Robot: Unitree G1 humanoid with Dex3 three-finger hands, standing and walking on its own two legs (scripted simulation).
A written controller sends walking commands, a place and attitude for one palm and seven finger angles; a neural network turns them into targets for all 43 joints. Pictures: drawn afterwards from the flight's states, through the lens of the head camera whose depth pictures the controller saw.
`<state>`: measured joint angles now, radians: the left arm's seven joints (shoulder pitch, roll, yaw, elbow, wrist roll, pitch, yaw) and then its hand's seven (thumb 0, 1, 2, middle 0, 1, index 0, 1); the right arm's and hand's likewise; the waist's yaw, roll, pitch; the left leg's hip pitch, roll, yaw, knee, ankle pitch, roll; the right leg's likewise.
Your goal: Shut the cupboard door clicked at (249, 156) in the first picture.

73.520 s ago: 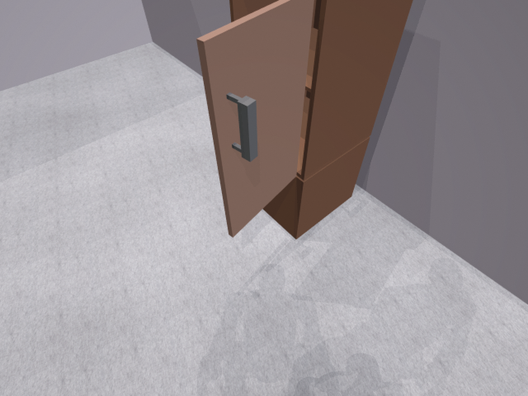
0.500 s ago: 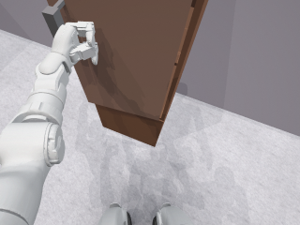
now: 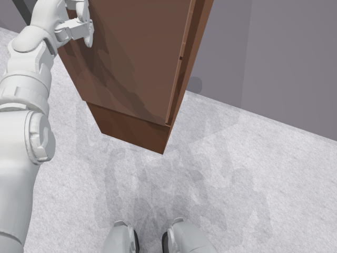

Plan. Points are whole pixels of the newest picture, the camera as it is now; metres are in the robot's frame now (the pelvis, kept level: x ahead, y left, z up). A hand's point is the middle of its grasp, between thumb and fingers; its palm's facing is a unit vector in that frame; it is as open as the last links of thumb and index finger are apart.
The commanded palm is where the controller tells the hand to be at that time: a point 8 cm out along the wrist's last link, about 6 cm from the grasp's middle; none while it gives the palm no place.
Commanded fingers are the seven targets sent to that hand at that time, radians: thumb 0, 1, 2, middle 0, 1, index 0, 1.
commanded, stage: push the door shut along its arc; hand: left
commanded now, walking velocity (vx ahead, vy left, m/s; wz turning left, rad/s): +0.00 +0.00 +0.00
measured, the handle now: (40, 11) +0.62 +0.18 +0.13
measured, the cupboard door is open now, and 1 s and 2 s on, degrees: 2 0 0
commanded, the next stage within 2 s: pull the fist back off the door in 0.02 s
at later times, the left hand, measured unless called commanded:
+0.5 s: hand (99, 26) +0.57 +0.06 +0.14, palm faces +0.06 -1.00 -0.07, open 2.9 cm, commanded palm +0.54 +0.10 +0.13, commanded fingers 0.00 0.90 0.90 -1.30 -1.50 -1.30 -1.50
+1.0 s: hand (97, 52) +0.51 +0.07 +0.13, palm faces +0.03 -1.00 -0.01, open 3.1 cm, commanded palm +0.48 +0.11 +0.13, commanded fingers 0.00 0.90 0.90 -1.30 -1.50 -1.30 -1.50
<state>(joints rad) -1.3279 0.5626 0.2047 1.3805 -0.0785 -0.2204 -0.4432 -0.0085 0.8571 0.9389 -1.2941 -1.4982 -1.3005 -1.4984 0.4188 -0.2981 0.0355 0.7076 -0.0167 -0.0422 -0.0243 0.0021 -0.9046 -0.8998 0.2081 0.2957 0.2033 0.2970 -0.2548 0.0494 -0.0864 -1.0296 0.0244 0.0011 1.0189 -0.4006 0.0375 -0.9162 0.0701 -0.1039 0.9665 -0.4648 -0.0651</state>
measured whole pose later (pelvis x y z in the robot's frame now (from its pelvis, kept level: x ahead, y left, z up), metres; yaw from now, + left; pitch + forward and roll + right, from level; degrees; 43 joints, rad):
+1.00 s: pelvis +0.03 +0.00 +0.03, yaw -1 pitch +17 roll -1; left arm -0.78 0.15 0.18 0.98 -0.05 -0.39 0.13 0.02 0.90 0.90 -1.30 -1.50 -1.30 -1.50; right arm 0.42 -0.27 -0.03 0.65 -0.04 0.01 0.08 0.00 -0.91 -0.90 0.20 0.30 0.20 0.30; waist -0.13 0.06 -0.14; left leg -0.75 0.01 0.05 0.86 -0.40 0.04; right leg -0.66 0.06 -0.04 0.83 -0.46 -0.05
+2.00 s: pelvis +0.01 +0.01 +0.07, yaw +1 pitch -3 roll +0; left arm 0.15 0.29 0.13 -0.07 -0.09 -0.08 0.07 0.02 0.89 0.90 -0.87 -1.03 -0.88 -1.03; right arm 0.17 -0.23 0.06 0.58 0.04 0.01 -0.07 0.01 -0.91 -0.90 0.20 0.30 0.20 0.30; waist 0.03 0.07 -0.01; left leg -0.18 -0.03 0.04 0.43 -0.20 0.05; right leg -0.10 0.03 -0.04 0.41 -0.27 -0.04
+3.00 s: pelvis +0.02 +0.01 +0.07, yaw +1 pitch +0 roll -1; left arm 0.51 0.37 0.37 -0.37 -0.08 -0.13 0.10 0.02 0.89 0.90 -0.21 -0.30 -0.21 -0.30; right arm 0.19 -0.26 0.01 0.60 0.02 0.00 -0.06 0.01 -0.90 -0.90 0.21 0.30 0.20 0.30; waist 0.03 0.09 -0.03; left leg -0.25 -0.02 0.03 0.47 -0.22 0.05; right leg -0.14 0.04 -0.05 0.40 -0.26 -0.03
